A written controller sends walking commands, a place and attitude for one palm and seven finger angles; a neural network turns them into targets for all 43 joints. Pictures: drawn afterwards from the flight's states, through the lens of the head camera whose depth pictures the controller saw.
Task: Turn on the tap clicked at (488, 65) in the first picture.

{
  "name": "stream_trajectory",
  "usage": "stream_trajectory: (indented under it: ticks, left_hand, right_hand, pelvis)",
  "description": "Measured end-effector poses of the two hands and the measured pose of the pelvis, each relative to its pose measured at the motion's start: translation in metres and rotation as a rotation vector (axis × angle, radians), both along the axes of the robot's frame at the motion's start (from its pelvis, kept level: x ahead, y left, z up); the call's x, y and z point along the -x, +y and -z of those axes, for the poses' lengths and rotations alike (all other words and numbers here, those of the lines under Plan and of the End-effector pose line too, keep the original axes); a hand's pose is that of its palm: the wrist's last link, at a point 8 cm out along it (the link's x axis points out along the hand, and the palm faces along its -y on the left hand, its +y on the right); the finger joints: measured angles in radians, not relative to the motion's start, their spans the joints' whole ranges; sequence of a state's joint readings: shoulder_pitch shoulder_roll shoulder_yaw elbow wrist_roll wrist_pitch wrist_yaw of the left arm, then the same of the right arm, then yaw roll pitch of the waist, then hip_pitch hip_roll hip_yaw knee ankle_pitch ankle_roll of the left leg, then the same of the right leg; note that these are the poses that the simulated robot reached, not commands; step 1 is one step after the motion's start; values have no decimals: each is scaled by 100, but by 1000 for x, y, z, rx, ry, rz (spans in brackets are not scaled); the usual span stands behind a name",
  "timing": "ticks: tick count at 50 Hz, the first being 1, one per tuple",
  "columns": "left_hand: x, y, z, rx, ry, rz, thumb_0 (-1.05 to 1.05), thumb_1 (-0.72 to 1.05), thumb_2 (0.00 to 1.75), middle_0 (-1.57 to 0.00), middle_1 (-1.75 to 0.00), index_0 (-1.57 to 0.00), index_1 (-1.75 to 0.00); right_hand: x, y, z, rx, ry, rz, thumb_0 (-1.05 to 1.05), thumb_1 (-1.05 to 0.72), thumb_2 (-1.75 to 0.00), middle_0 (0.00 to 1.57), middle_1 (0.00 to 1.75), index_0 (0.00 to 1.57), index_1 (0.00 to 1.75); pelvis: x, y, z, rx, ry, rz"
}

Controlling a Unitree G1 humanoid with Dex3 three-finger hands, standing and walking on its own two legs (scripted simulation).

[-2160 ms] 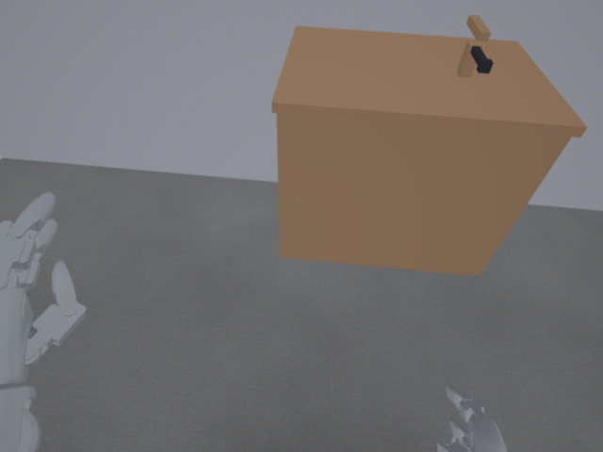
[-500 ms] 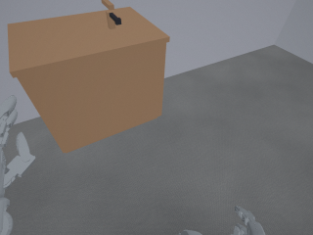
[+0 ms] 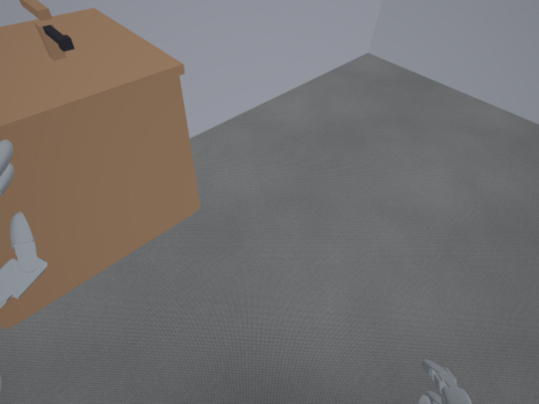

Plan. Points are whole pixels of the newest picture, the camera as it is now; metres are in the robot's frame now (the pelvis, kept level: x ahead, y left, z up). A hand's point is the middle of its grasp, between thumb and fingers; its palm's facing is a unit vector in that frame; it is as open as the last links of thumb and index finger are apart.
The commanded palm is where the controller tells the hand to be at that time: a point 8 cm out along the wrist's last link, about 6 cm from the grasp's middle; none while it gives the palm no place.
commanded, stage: walk to a spot facing it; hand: left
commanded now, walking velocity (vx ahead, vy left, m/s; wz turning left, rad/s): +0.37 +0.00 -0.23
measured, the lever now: (65, 43) +0.89 +0.58 +0.10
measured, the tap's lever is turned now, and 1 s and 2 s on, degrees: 0 0 0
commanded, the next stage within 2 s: turn to face it in 0.78 s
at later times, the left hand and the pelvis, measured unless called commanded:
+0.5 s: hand (159, 158) +0.38 +0.18 +0.18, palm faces +0.32 -0.83 -0.45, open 7.4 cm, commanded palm +0.33 +0.23 +0.19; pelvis +0.15 -0.04 +0.01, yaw -5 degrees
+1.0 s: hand (213, 91) +0.55 +0.13 +0.19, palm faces +0.30 -0.81 -0.50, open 7.4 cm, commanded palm +0.49 +0.18 +0.19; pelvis +0.30 -0.08 +0.00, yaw -7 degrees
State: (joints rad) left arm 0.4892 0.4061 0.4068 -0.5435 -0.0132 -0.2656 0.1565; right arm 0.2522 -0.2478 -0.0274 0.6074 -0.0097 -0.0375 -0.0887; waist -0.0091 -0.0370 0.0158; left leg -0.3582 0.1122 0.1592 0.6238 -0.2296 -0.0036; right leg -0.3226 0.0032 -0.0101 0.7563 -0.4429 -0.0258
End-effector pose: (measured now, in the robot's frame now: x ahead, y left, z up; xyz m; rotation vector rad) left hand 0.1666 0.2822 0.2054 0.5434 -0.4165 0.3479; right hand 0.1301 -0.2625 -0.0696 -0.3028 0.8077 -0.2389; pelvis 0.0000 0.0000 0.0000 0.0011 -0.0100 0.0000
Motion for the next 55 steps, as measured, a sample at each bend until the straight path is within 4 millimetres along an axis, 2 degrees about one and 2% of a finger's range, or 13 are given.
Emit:
stream_trajectory:
  ticks: [4,11,14,17,24,30,33,37,41,44,47,51,55]
  left_hand:
    - [-39,3,6,59,23,-25,1,89,90,-21,-30,-21,-30]
    - [-92,-43,3,22,102,62,1,89,90,-21,-30,-20,-30]
    - [-112,-61,2,-40,86,81,1,89,90,-21,-30,-21,-30]
    - [-130,-66,3,-12,93,75,1,89,90,-21,-30,-21,-30]
    - [-171,-63,7,27,157,46,1,88,90,-21,-30,-21,-30]
    - [-220,-53,9,54,76,71,1,88,90,-21,-30,-21,-30]
    - [-252,-49,11,52,9,99,1,89,90,-21,-30,-21,-30]
    - [-290,-55,3,49,6,136,1,89,90,-21,-30,-21,-30]
    - [-306,-75,-11,13,32,180,2,89,90,-21,-30,-21,-30]
    - [-317,-87,-16,-21,69,174,1,89,90,-21,-30,-21,-30]
    - [-331,-96,-13,-47,104,129,1,89,90,-21,-30,-21,-30]
    - [-352,-111,3,-28,115,77,1,89,90,-21,-30,-21,-30]
    - [-365,-119,13,23,161,68,1,89,90,-21,-30,-21,-30]
  right_hand:
    - [-23,16,-4,-63,-53,20,1,-91,-90,19,30,20,30]
    - [-61,33,5,-191,-77,2,1,-91,-90,20,30,20,30]
    - [-79,23,24,-219,-55,-2,1,-90,-90,20,30,20,30]
    - [-93,7,33,-207,9,1,1,-90,-90,20,30,21,30]
    - [-126,-30,14,-108,79,52,1,-91,-90,20,30,20,30]
    - [-176,-40,-2,-9,25,62,1,-91,-90,20,30,20,30]
    - [-207,-35,-2,-6,-46,92,1,-91,-90,19,30,20,30]
    - [-239,-15,-7,-88,-103,86,1,-91,-90,19,30,20,30]
    - [-259,1,-9,-167,-115,68,1,-91,-90,20,30,20,30]
    - [-268,3,-3,-211,-95,65,1,-91,-90,20,30,20,30]
    - [-276,-7,12,-238,-60,67,1,-90,-90,20,30,20,30]
    - [-289,-35,39,-223,3,57,1,-90,-90,20,30,21,30]
    - [-301,-65,38,-164,68,71,1,-91,-90,20,30,20,30]
  pelvis:
    - [-21,-1,-7,6,-1,23]
    - [-62,-20,-10,18,10,75]
    - [-78,-33,3,14,6,69]
    - [-93,-38,2,11,4,75]
    - [-139,-41,-14,-6,27,78]
    - [-190,-30,-5,-4,10,97]
    - [-209,-26,4,-15,-13,116]
    - [-227,-29,-2,-3,-5,128]
    - [-249,-36,-12,15,15,152]
    - [-267,-45,-16,22,21,161]
    - [-285,-61,-12,19,15,152]
    - [-303,-78,2,8,-2,113]
    - [-315,-82,-2,-8,-6,85]
